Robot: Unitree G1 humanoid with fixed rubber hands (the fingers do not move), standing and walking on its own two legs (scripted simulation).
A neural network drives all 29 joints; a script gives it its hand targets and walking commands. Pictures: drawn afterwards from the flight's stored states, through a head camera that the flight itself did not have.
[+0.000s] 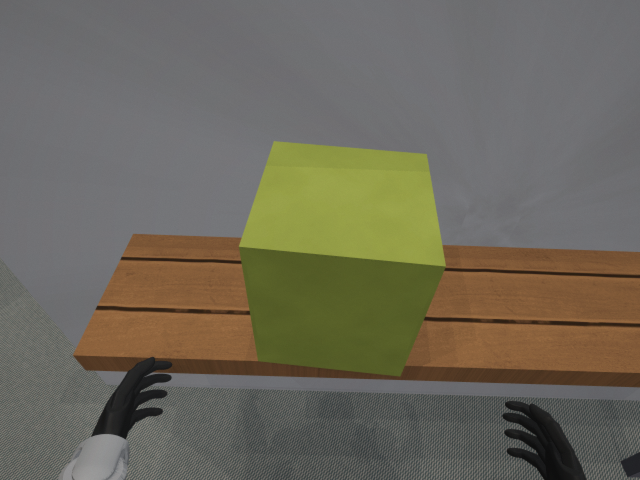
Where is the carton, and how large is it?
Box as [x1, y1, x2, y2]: [239, 141, 445, 375]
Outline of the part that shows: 274,141 239,244 258,360 390,375 400,375 445,267 426,154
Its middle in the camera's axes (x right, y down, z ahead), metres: +0.03 +0.04 +0.55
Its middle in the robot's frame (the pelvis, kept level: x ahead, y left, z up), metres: +0.41 -0.02 +0.06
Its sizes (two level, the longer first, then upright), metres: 0.210 0.200 0.250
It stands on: a table, 0.70 m high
